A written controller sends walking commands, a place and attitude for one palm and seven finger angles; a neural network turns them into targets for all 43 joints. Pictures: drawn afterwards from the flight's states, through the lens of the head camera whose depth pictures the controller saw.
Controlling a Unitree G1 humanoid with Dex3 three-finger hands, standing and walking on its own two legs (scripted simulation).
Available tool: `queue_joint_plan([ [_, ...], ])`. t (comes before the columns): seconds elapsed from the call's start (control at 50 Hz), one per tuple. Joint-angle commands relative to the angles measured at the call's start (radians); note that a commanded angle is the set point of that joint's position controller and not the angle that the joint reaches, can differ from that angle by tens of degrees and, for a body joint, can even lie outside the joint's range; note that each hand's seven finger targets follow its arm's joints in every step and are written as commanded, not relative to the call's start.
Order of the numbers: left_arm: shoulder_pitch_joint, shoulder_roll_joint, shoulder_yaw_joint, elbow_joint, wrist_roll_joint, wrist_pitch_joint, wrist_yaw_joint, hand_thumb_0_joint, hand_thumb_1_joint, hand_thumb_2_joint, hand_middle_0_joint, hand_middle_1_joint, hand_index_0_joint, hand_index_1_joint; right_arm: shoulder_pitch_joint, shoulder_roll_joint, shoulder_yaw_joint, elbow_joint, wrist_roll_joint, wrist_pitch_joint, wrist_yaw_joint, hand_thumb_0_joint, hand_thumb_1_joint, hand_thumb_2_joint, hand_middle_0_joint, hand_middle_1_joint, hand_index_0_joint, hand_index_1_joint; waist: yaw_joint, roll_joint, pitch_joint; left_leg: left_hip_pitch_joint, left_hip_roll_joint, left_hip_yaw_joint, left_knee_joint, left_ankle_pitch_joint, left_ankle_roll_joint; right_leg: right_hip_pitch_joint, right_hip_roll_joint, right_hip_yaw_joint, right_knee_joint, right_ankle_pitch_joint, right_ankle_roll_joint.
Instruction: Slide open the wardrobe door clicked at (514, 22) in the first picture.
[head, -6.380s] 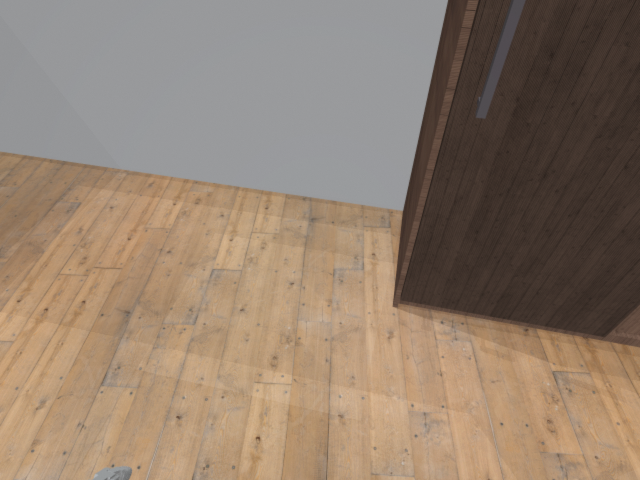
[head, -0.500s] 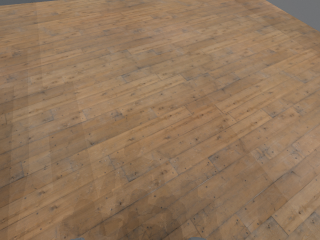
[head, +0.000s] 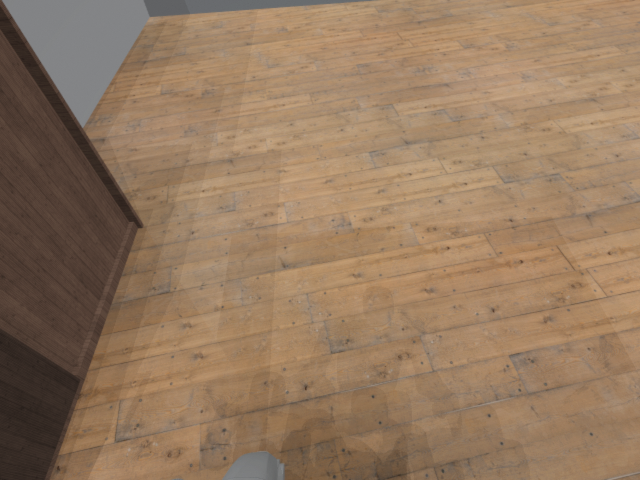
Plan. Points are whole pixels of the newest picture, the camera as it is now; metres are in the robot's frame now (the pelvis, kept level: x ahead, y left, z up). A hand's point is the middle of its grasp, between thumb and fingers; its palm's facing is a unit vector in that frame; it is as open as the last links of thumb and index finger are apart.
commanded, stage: turn to face it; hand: left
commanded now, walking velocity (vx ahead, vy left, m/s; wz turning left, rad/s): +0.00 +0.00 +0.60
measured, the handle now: out of the picture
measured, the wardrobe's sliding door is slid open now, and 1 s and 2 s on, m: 0.00 0.00 0.00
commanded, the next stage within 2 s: none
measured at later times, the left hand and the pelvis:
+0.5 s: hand out of the picture +0.03 +0.29 -0.17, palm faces +0.31 -0.92 -0.23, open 7.4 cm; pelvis +0.01 +0.06 +0.00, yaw +16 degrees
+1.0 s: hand out of the picture +0.00 +0.22 -0.14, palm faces +0.54 -0.79 -0.28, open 7.4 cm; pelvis +0.02 +0.00 +0.00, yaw +35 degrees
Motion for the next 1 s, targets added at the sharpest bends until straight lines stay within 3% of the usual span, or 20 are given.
queue_joint_plan([
  [0.0, 0.063, 0.226, 0.056, -0.044, 0.004, -0.015, 0.016, 0.0, 0.9, 0.9, -0.2, -0.3, -0.2, -0.3, -0.114, -0.013, 0.016, -0.109, 0.006, -0.036, 0.003, 0.0, -0.9, -0.9, 0.2, 0.3, 0.2, 0.3, 0.055, -0.236, -0.043, -0.031, -0.007, 0.062, -0.169, -0.038, 0.01, 0.096, -0.247, 0.133, -0.129, 0.525, -0.098],
  [0.08, 0.086, 0.257, 0.066, -0.038, 0.005, -0.006, 0.013, 0.0, 0.9, 0.9, -0.2, -0.3, -0.2, -0.3, -0.128, -0.012, 0.027, -0.128, 0.01, -0.05, 0.003, 0.0, -0.9, -0.9, 0.2, 0.3, 0.2, 0.3, 0.071, -0.267, -0.094, 0.087, -0.031, 0.116, -0.358, -0.04, 0.042, 0.117, -0.262, 0.1, -0.058, 0.603, -0.086],
  [0.12, 0.072, 0.267, 0.072, -0.035, -0.001, -0.004, 0.009, 0.0, 0.9, 0.9, -0.2, -0.3, -0.2, -0.3, -0.069, -0.036, 0.024, -0.123, 0.008, -0.06, 0.0, 0.0, -0.9, -0.9, 0.2, 0.3, 0.2, 0.3, 0.035, -0.232, -0.143, 0.206, -0.042, 0.136, -0.531, 0.067, 0.056, 0.108, -0.256, 0.044, 0.046, 0.597, -0.047],
  [0.14, 0.066, 0.262, 0.072, -0.04, -0.009, -0.003, 0.007, 0.0, 0.9, 0.9, -0.2, -0.3, -0.2, -0.3, 0.004, -0.075, 0.012, -0.106, 0.004, -0.07, 0.0, 0.0, -0.9, -0.9, 0.2, 0.3, 0.2, 0.3, -0.011, -0.149, -0.193, 0.374, -0.027, 0.099, -0.675, 0.223, 0.075, 0.024, -0.237, 0.017, 0.202, 0.544, -0.004],
  [0.16, 0.064, 0.213, 0.067, -0.071, -0.018, -0.002, -0.002, 0.0, 0.9, 0.9, -0.2, -0.3, -0.2, -0.3, 0.082, -0.196, -0.018, -0.097, -0.002, -0.083, -0.007, 0.0, -0.9, -0.9, 0.2, 0.3, 0.2, 0.3, -0.055, 0.13, -0.264, 0.609, 0.201, -0.198, -0.713, 0.56, 0.178, -0.244, -0.113, -0.019, 0.442, 0.137, 0.078],
  [0.18, 0.013, 0.161, 0.044, -0.114, -0.016, 0.003, -0.002, 0.0, 0.9, 0.9, -0.2, -0.3, -0.2, -0.3, 0.146, -0.275, -0.035, -0.079, 0.014, -0.081, -0.015, 0.0, -0.9, -0.9, 0.2, 0.3, 0.2, 0.3, -0.081, 0.292, -0.279, 0.665, 0.379, -0.396, -0.696, 1.029, 0.297, -0.44, -0.018, 0.072, 0.614, -0.363, 0.118],
  [0.2, -0.014, 0.194, 0.046, -0.116, -0.01, 0.018, 0.005, 0.0, 0.9, 0.9, -0.2, -0.3, -0.2, -0.3, 0.147, -0.256, -0.026, -0.065, 0.018, -0.071, -0.018, 0.0, -0.9, -0.9, 0.2, 0.3, 0.2, 0.3, -0.072, 0.165, -0.25, 0.609, 0.385, -0.278, -0.675, 0.95, 0.321, -0.428, -0.049, 0.145, 0.662, -0.338, 0.104],
  [0.26, -0.036, 0.192, 0.059, -0.074, -0.009, 0.022, 0.001, 0.0, 0.9, 0.9, -0.2, -0.3, -0.2, -0.3, 0.001, -0.162, -0.002, -0.103, 0.007, -0.08, -0.038, 0.0, -0.9, -0.9, 0.2, 0.3, 0.2, 0.3, -0.023, 0.153, -0.131, 0.457, 0.223, -0.205, -0.7, 0.816, 0.258, -0.44, -0.037, 0.197, 0.717, -0.151, 0.117],
  [0.3, 0.006, 0.189, 0.063, -0.055, -0.008, 0.02, -0.009, 0.0, 0.9, 0.9, -0.2, -0.3, -0.2, -0.3, -0.039, -0.142, 0.006, -0.116, 0.009, -0.088, -0.036, 0.0, -0.9, -0.9, 0.2, 0.3, 0.2, 0.3, 0.009, 0.11, -0.133, 0.429, 0.164, -0.16, -0.714, 0.757, 0.228, -0.406, -0.019, 0.185, 0.704, -0.075, 0.124],
  [0.46, -0.064, 0.178, 0.061, -0.09, -0.01, 0.025, -0.001, 0.0, 0.9, 0.9, -0.2, -0.3, -0.2, -0.3, 0.021, -0.13, -0.002, -0.103, 0.005, -0.086, -0.032, 0.0, -0.9, -0.9, 0.2, 0.3, 0.2, 0.3, -0.005, 0.118, -0.091, 0.373, 0.143, -0.277, -0.771, 0.529, 0.253, -0.384, 0.01, 0.214, 0.561, -0.037, 0.141],
  [0.56, -0.141, 0.16, 0.052, -0.132, -0.017, 0.018, 0.004, 0.0, 0.9, 0.9, -0.2, -0.3, -0.2, -0.3, 0.058, -0.132, -0.013, -0.095, -0.003, -0.08, -0.035, 0.0, -0.9, -0.9, 0.2, 0.3, 0.2, 0.3, -0.025, 0.13, -0.1, 0.375, 0.145, -0.386, -0.734, 0.557, 0.281, -0.332, 0.049, 0.226, 0.389, -0.114, 0.127],
  [0.66, -0.052, 0.154, 0.049, -0.124, -0.029, 0.0, 0.011, 0.0, 0.9, 0.9, -0.2, -0.3, -0.2, -0.3, 0.024, -0.131, -0.02, -0.107, 0.0, -0.075, -0.035, 0.0, -0.9, -0.9, 0.2, 0.3, 0.2, 0.3, 0.02, 0.124, -0.171, 0.294, 0.094, -0.422, -0.633, 0.639, 0.241, -0.077, 0.102, 0.212, 0.051, 0.004, 0.099],
  [0.68, -0.01, 0.172, 0.052, -0.114, -0.028, -0.01, 0.014, 0.0, 0.9, 0.9, -0.2, -0.3, -0.2, -0.3, 0.021, -0.116, -0.02, -0.11, 0.008, -0.075, -0.032, 0.0, -0.9, -0.9, 0.2, 0.3, 0.2, 0.3, 0.042, 0.075, -0.195, 0.236, 0.054, -0.397, -0.579, 0.542, 0.196, 0.047, 0.077, 0.218, -0.116, 0.13, 0.097],
  [0.7, 0.015, 0.246, 0.065, -0.109, -0.017, -0.023, 0.02, 0.0, 0.9, 0.9, -0.2, -0.3, -0.2, -0.3, 0.049, -0.063, -0.012, -0.112, 0.019, -0.077, -0.024, 0.0, -0.9, -0.9, 0.2, 0.3, 0.2, 0.3, 0.048, -0.098, -0.226, 0.049, -0.021, -0.308, -0.454, 0.284, 0.123, 0.257, -0.096, 0.362, -0.21, 0.195, 0.053],
  [0.72, 0.028, 0.32, 0.077, -0.112, -0.006, -0.025, 0.027, 0.0, 0.9, 0.9, -0.2, -0.3, -0.2, -0.3, 0.058, -0.011, -0.002, -0.136, 0.016, -0.077, -0.025, 0.0, -0.9, -0.9, 0.2, 0.3, 0.2, 0.3, 0.054, -0.341, -0.216, -0.136, -0.16, -0.102, -0.224, -0.205, 0.041, 0.308, -0.367, 0.6, -0.198, 0.396, -0.061],
  [0.74, 0.031, 0.308, 0.07, -0.117, -0.012, -0.017, 0.028, 0.0, 0.9, 0.9, -0.2, -0.3, -0.2, -0.3, 0.043, -0.067, -0.015, -0.135, 0.004, -0.068, -0.028, 0.0, -0.9, -0.9, 0.2, 0.3, 0.2, 0.3, 0.054, -0.247, -0.194, -0.09, -0.111, -0.116, -0.036, -0.237, 0.049, 0.151, -0.406, 0.551, -0.186, 0.427, -0.131],
  [0.76, -0.039, 0.249, 0.058, -0.129, -0.013, -0.019, 0.027, 0.0, 0.9, 0.9, -0.2, -0.3, -0.2, -0.3, 0.053, -0.057, -0.018, -0.113, -0.001, -0.054, -0.021, 0.0, -0.9, -0.9, 0.2, 0.3, 0.2, 0.3, 0.012, -0.176, -0.13, -0.091, -0.086, -0.131, 0.059, -0.15, 0.045, 0.077, -0.326, 0.439, -0.202, 0.364, -0.119],
  [0.78, -0.085, 0.235, 0.055, -0.135, -0.015, -0.02, 0.025, 0.0, 0.9, 0.9, -0.2, -0.3, -0.2, -0.3, 0.072, -0.049, -0.018, -0.089, -0.002, -0.045, -0.015, 0.0, -0.9, -0.9, 0.2, 0.3, 0.2, 0.3, -0.008, -0.231, -0.107, -0.091, -0.069, -0.106, 0.107, -0.11, 0.036, 0.04, -0.275, 0.399, -0.205, 0.321, -0.092],
  [0.82, -0.124, 0.184, 0.04, -0.144, -0.015, -0.02, 0.02, 0.0, 0.9, 0.9, -0.2, -0.3, -0.2, -0.3, 0.081, -0.046, -0.015, -0.066, -0.002, -0.037, -0.003, 0.0, -0.9, -0.9, 0.2, 0.3, 0.2, 0.3, -0.026, -0.217, -0.04, -0.086, -0.041, -0.063, 0.15, 0.0, 0.023, -0.004, -0.199, 0.253, -0.189, 0.346, -0.063],
  [0.98, 0.024, 0.222, 0.05, -0.088, -0.004, -0.018, 0.019, 0.0, 0.9, 0.9, -0.2, -0.3, -0.2, -0.3, -0.039, -0.026, 0.002, -0.084, 0.002, -0.027, 0.005, 0.0, -0.9, -0.9, 0.2, 0.3, 0.2, 0.3, 0.035, -0.215, -0.024, -0.077, -0.009, 0.012, -0.021, -0.01, 0.001, 0.065, -0.238, 0.155, -0.18, 0.384, -0.09],
])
